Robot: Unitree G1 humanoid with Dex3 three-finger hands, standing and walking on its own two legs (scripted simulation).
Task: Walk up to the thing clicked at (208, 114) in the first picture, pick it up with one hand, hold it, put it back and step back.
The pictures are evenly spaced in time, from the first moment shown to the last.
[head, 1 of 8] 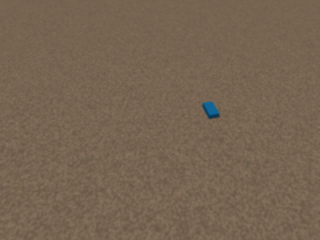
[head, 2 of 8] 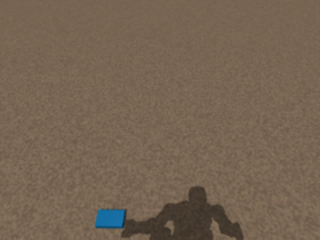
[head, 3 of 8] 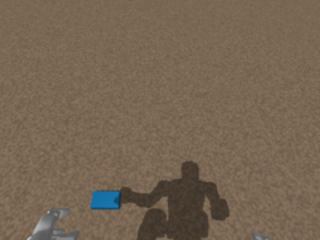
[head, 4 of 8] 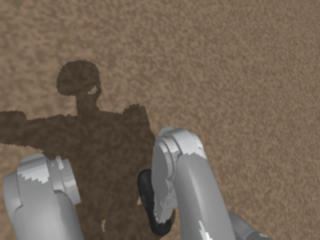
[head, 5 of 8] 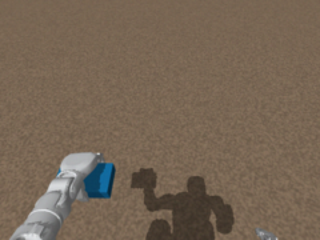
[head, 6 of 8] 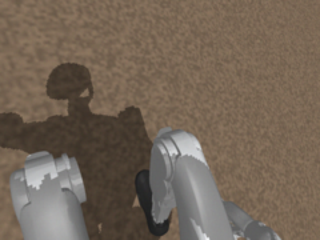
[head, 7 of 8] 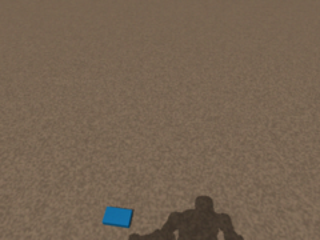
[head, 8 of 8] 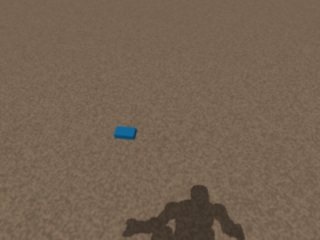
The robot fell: no
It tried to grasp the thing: yes
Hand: left
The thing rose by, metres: 0.70
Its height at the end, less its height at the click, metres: +0.00
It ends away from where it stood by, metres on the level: 0.01
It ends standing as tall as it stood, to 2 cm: yes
